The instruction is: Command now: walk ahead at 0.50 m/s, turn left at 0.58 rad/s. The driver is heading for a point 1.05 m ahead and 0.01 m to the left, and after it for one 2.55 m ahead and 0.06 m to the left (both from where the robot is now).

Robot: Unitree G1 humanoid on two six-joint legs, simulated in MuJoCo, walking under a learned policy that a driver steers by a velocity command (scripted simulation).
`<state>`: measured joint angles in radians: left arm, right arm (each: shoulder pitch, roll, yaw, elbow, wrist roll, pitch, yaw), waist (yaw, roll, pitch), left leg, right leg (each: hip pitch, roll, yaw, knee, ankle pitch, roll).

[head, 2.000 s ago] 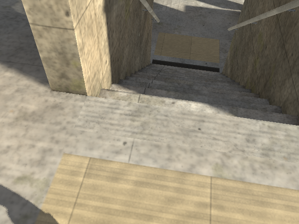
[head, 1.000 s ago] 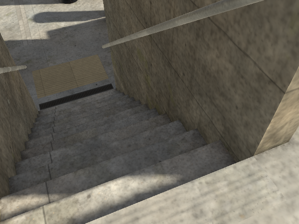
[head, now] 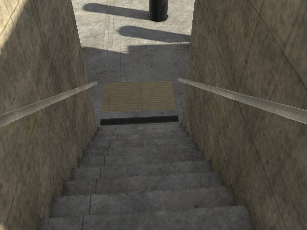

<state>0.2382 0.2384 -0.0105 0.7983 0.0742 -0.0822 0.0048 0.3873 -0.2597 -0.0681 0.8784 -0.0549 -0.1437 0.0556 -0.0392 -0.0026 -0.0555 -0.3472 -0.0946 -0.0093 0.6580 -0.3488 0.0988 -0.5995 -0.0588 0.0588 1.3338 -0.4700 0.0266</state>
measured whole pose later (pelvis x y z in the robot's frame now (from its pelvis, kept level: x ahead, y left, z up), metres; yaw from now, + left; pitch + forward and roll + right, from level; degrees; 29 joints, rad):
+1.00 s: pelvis +0.44 +0.07 -0.37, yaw +15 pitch +1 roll -2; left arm 0.53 0.24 0.02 1.03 0.00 -0.03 0.04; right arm 0.17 -0.22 -0.01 0.89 0.02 -0.03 0.01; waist 0.12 0.00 0.01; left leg -0.36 0.03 0.08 0.52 -0.17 0.07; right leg -0.50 0.02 0.02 1.90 -0.84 -0.08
